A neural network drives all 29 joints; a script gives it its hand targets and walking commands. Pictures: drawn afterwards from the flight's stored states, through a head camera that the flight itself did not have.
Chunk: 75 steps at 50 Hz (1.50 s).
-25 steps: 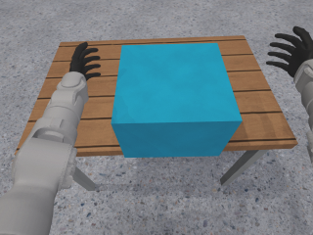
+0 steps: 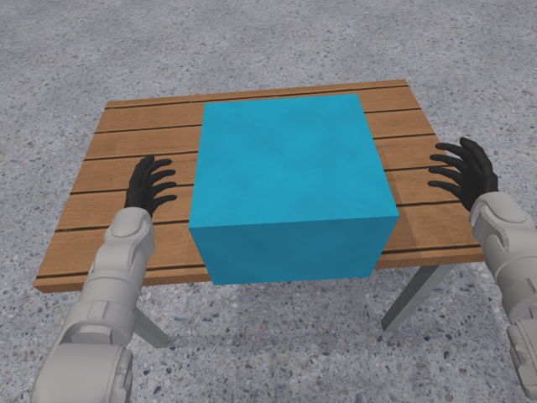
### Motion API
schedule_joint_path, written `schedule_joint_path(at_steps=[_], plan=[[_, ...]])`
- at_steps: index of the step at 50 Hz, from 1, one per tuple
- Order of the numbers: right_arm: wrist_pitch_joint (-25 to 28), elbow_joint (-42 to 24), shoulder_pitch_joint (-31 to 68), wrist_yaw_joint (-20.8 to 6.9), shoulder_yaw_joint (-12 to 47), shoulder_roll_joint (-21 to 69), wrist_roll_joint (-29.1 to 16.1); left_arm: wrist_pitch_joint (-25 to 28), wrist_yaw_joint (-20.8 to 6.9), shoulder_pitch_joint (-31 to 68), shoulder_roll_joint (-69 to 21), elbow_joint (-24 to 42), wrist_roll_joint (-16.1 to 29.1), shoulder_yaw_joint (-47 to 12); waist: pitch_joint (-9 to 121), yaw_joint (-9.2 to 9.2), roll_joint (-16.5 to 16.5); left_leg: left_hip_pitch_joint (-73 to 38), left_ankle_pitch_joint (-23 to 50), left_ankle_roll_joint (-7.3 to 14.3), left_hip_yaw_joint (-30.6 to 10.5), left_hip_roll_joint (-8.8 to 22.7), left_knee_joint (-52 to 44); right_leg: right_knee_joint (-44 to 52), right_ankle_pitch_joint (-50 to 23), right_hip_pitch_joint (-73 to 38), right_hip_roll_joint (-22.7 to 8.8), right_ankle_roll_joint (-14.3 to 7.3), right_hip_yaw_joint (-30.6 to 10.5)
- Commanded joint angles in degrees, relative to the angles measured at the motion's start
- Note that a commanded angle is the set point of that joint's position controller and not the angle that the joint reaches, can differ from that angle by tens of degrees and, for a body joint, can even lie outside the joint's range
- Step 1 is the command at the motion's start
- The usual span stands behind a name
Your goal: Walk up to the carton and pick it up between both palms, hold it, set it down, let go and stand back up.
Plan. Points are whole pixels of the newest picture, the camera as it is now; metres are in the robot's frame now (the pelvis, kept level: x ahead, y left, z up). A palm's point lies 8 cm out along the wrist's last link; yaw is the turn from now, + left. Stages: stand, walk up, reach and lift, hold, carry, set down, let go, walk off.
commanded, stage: set down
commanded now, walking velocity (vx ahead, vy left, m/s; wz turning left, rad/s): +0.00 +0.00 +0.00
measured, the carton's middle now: (286, 188) +0.50 -0.01 -0.02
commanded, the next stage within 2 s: let go in 1.70 s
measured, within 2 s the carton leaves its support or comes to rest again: neither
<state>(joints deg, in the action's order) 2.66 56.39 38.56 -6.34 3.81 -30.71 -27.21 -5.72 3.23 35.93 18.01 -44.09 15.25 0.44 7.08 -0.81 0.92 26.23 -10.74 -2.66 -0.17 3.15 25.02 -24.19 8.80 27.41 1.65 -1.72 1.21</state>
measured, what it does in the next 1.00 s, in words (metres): stands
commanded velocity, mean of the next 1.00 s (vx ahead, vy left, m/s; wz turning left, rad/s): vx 0.00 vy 0.00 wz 0.00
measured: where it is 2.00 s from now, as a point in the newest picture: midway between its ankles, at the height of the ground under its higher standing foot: outside the picture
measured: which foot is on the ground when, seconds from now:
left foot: down 0.00-1.00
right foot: down 0.00-1.00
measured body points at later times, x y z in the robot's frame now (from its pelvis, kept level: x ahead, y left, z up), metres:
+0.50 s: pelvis +0.01 +0.01 +0.00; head +0.04 +0.01 +0.45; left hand +0.33 +0.23 +0.02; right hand +0.33 -0.28 +0.02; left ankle +0.01 +0.15 -0.74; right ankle +0.02 -0.10 -0.74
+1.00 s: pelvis +0.01 +0.01 +0.00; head +0.03 +0.01 +0.45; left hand +0.26 +0.23 -0.03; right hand +0.25 -0.27 -0.03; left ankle +0.01 +0.15 -0.74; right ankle +0.02 -0.10 -0.74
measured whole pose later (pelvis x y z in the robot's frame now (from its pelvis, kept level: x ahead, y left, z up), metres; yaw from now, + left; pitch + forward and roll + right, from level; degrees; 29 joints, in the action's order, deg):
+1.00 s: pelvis +0.01 +0.01 +0.00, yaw +0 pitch +2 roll +0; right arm 23.4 47.4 1.5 -8.8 2.6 -22.5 -22.8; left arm 16.7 5.2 -0.4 11.9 -37.1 11.5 -2.0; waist 0.9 0.4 0.7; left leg 14.6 -14.5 -1.8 -0.6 2.0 26.6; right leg -25.7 12.3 15.8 1.2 -0.7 0.0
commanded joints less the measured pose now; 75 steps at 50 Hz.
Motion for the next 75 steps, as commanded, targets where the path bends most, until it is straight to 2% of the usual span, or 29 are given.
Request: schedule_joint_path(at_steps=[1, 4, 6, 9, 12, 16, 17, 19, 23, 26, 31, 33, 37, 40, 42, 46, 51, 54, 58, 59, 60, 62, 63, 65, 66, 67, 69, 71, 75], plan=[[3.7, -10.9, 18.9, -0.5, -2.1, -11.3, -0.9, 4.9, -0.2, 19.4, 8.9, 9.7, -0.6, 2.9, 29.3, 0.00, -5.9, -8.5, 10.7, 2.8, 0.8, -3.9, -0.4, -0.1, -16.9, -19.7, 0.7, 4.8, -1.6], [4.6, -8.2, 13.6, -1.2, -0.8, -10.3, -2.0, 5.9, -0.1, 14.3, 7.4, 8.5, -1.3, 2.7, 24.8, -0.56, -4.4, -10.3, 10.8, 2.4, 0.4, -3.7, -0.9, 0.4, -15.0, -18.4, 0.8, 4.4, -1.5], [5.7, -9.4, 13.8, -1.3, -1.6, -11.1, -1.8, 6.6, 0.0, 15.2, 7.8, 9.8, -1.8, 3.1, 24.6, -0.19, -3.4, -11.5, 11.4, 2.0, 0.3, -3.9, -0.7, 0.6, -14.8, -17.4, 1.0, 4.4, -1.2], [7.1, -10.0, 9.0, -1.6, -1.8, -10.8, -1.8, 8.0, 0.3, 9.6, 6.8, 12.0, -2.7, 3.7, 22.2, -0.28, -3.0, -14.1, 12.5, 1.7, 0.3, -3.9, -0.9, 1.2, -14.8, -17.0, 1.3, 4.1, -1.2], [8.5, -11.2, 5.6, -1.8, -3.3, -11.0, -1.1, 9.2, 0.6, 7.1, 5.8, 15.0, -3.1, 3.1, 22.0, 0.48, -1.6, -15.6, 12.9, 1.4, 0.1, -3.9, -1.0, 1.4, -14.6, -16.8, 1.3, 3.7, -1.2], [10.2, -16.1, 2.5, -2.2, -5.3, -10.6, 0.4, 10.7, 1.5, 3.6, 5.1, 19.0, -2.4, 2.7, 21.8, 0.92, -2.8, -16.4, 12.7, 1.3, -0.1, -3.9, -0.9, 1.6, -13.7, -16.3, 1.4, 3.3, -1.2], [10.6, -16.2, -1.4, -2.4, -4.9, -10.2, 0.4, 11.0, 1.6, -0.4, 3.8, 19.6, -2.8, 2.5, 20.7, 0.84, -2.6, -16.9, 13.9, 1.0, -0.4, -3.8, -1.0, 1.5, -14.7, -16.8, 1.6, 3.1, -1.0], [11.1, -16.3, -3.2, -2.6, -6.7, -11.0, 0.7, 11.6, 1.7, -2.0, 4.0, 20.7, -3.2, 2.4, 20.4, 1.66, -1.2, -17.9, 14.7, 0.6, -0.6, -3.9, -0.9, 1.6, -15.3, -16.2, 1.8, 2.9, -1.0], [12.8, -19.7, -7.4, -3.1, -7.9, -10.1, 1.5, 13.5, 2.3, -6.0, 3.1, 23.4, -2.1, 1.6, 18.7, 1.72, -2.7, -17.2, 13.0, 0.9, -0.9, -3.7, -1.1, 1.9, -12.9, -15.9, 1.5, 2.4, -1.3], [13.3, -20.2, -10.5, -3.4, -8.1, -9.3, 2.0, 14.4, 2.5, -9.7, 2.6, 21.9, -2.2, 0.7, 16.1, 1.54, -3.7, -16.1, 10.6, 1.3, -0.6, -4.0, -1.4, 2.0, -10.4, -16.4, 1.3, 2.4, -1.9], [15.4, -22.8, -16.2, -3.4, -7.1, -7.8, 1.7, 17.6, 2.5, -15.1, 2.2, 22.3, -1.7, 0.7, 14.8, 1.09, -5.2, -15.2, 10.8, 1.7, -0.9, -4.2, -1.1, 1.6, -12.4, -18.1, 0.8, 2.7, -2.8], [16.5, -21.3, -18.0, -3.6, -6.8, -7.2, 1.4, 19.2, 2.6, -16.9, 1.7, 21.3, -2.6, 0.4, 13.9, 0.74, -3.8, -15.2, 10.5, 1.4, -1.0, -4.2, -1.3, 1.4, -11.8, -18.5, 0.8, 2.5, -2.7], [18.4, -18.8, -21.2, -3.3, -5.5, -5.5, 1.9, 21.4, 2.0, -20.0, 1.2, 16.6, -3.5, 0.8, 9.8, 0.65, -4.3, -14.2, 7.2, 1.9, -0.9, -4.2, -1.5, 2.0, -9.8, -18.6, 0.1, 2.5, -3.6], [20.5, -18.9, -21.9, -2.9, -5.2, -4.5, 2.0, 23.6, 2.3, -19.4, 1.2, 17.9, -3.3, -0.1, 9.5, 0.70, -2.8, -14.1, 6.0, 1.5, -0.9, -4.2, -0.9, 1.8, -7.9, -17.2, -0.1, 2.2, -3.7], [21.6, -19.5, -23.9, -2.8, -4.5, -4.2, 2.5, 24.6, 2.4, -21.7, 1.3, 17.5, -3.4, 0.4, 9.1, 0.74, -3.4, -14.3, 6.4, 1.4, -0.9, -4.2, -0.5, 1.5, -8.5, -17.5, 0.0, 1.9, -3.6], [23.5, -16.9, -27.5, -2.4, -4.7, -3.9, 3.2, 25.6, 2.1, -25.6, 0.4, 17.1, -4.0, 0.0, 7.6, 1.36, -2.1, -16.5, 7.6, 0.8, -0.8, -4.1, -0.3, 1.4, -8.6, -16.8, 0.4, 1.6, -3.0], [24.0, -16.4, -27.8, -2.1, -4.7, -2.7, 5.6, 25.2, 2.2, -25.8, 1.0, 15.6, -3.8, -0.6, 4.9, 1.71, -3.1, -16.2, 3.0, 0.8, -0.5, -3.9, -0.7, 2.1, -2.5, -15.2, 0.2, 0.9, -2.7], [23.7, -15.5, -29.1, -2.0, -5.0, -1.8, 6.7, 24.2, 2.4, -26.7, 0.6, 15.8, -4.1, -0.9, 4.4, 1.26, -2.9, -17.5, 3.1, 0.7, -0.3, -3.5, -0.7, 1.9, -1.7, -14.9, 0.3, 0.7, -2.3], [22.6, -15.4, -31.7, -1.6, -4.1, -1.1, 7.8, 21.4, 1.9, -30.5, 0.5, 15.0, -5.0, -0.4, 3.4, 0.86, -3.0, -19.2, 5.6, 0.5, 0.1, -3.5, -1.3, 2.5, -4.0, -16.0, 0.1, 0.6, -2.0], [22.7, -17.0, -32.2, -1.4, -4.7, -0.8, 8.2, 21.3, 1.8, -30.0, 1.0, 17.1, -4.8, -0.3, 4.4, 1.08, -2.6, -19.4, 5.9, 0.6, 0.3, -3.6, -1.3, 2.5, -4.8, -16.6, 0.1, 0.7, -2.0], [22.2, -16.0, -32.7, -1.2, -4.5, -0.5, 9.0, 20.4, 1.7, -30.9, 0.5, 16.0, -5.3, -0.3, 3.2, 1.01, -2.6, -19.3, 5.9, 0.5, 0.3, -3.6, -1.6, 2.6, -5.1, -16.9, 0.0, 0.5, -2.1], [21.6, -17.1, -33.9, -0.8, -4.2, 1.0, 9.9, 19.3, 1.2, -32.2, 0.3, 16.1, -5.3, -0.1, 2.1, 0.79, -3.8, -18.7, 4.2, 0.9, 0.6, -3.7, -2.3, 3.1, -4.9, -18.0, -0.5, 0.8, -2.5], [21.4, -18.5, -34.8, -0.7, -4.3, 1.3, 10.2, 19.0, 1.2, -32.7, 0.7, 17.3, -5.4, 0.2, 2.5, 0.55, -3.3, -18.9, 4.5, 1.0, 0.4, -3.7, -2.6, 3.2, -5.1, -18.5, -0.7, 0.7, -2.9], [20.8, -17.2, -36.4, -0.4, -4.1, 2.3, 11.1, 17.9, 1.0, -34.8, 0.2, 16.7, -6.5, 0.2, 0.8, 0.47, -3.5, -19.9, 5.9, 1.1, 0.9, -3.6, -3.0, 3.6, -7.0, -19.6, -0.8, 0.7, -2.9], [21.2, -20.5, -35.8, -0.3, -5.1, 2.3, 11.2, 18.1, 1.2, -33.7, 0.4, 20.0, -6.0, 0.5, 2.4, 0.12, -2.6, -20.4, 7.6, 0.7, 0.7, -3.7, -3.2, 3.6, -7.9, -19.6, -0.6, 0.6, -2.6], [20.4, -16.9, -37.8, -0.2, -4.4, 2.1, 12.3, 16.8, 1.1, -36.5, -0.7, 16.9, -7.6, 0.0, 0.4, 0.46, -2.3, -21.7, 8.1, 0.5, 0.7, -3.4, -3.3, 3.9, -7.9, -19.0, -0.5, 0.3, -2.5], [20.1, -20.6, -37.8, 0.2, -4.7, 3.0, 12.8, 15.9, 1.0, -36.5, -0.7, 19.9, -7.7, 0.7, 0.6, 0.11, -3.1, -21.4, 9.2, 0.6, 1.0, -3.6, -3.6, 4.5, -9.2, -20.3, -0.6, 0.5, -2.7], [19.3, -17.7, -39.9, 0.7, -4.4, 4.3, 14.5, 14.4, 0.6, -38.7, -1.3, 17.8, -9.5, 1.2, -1.3, 0.22, -2.8, -22.3, 9.9, 0.5, 1.4, -3.6, -4.0, 5.0, -10.1, -20.7, -0.6, 0.2, -2.5], [19.1, -19.8, -41.2, 1.9, -4.2, 6.4, 16.5, 13.3, -0.2, -40.3, -1.5, 20.1, -10.2, 1.7, -0.8, -0.12, -2.2, -22.5, 12.9, 0.7, 1.8, -3.8, -4.3, 5.0, -15.0, -23.4, -1.0, 0.6, -3.0]])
